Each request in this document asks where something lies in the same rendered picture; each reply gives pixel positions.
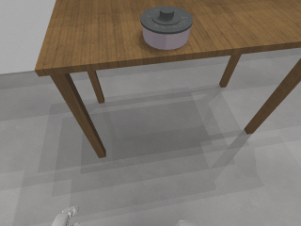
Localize table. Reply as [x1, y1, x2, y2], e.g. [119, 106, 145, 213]
[34, 0, 301, 158]

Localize pot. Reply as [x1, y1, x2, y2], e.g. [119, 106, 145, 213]
[142, 26, 191, 50]

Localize knob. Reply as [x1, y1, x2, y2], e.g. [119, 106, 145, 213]
[160, 7, 175, 19]

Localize lid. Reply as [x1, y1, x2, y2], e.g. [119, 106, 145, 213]
[140, 6, 193, 35]

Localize robot left hand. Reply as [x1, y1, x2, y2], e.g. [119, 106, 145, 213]
[51, 206, 81, 226]

